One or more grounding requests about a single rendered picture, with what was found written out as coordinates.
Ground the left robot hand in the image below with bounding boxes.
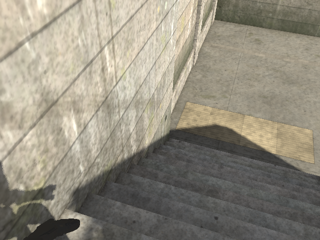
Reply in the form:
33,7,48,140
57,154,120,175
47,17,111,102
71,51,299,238
23,218,80,240

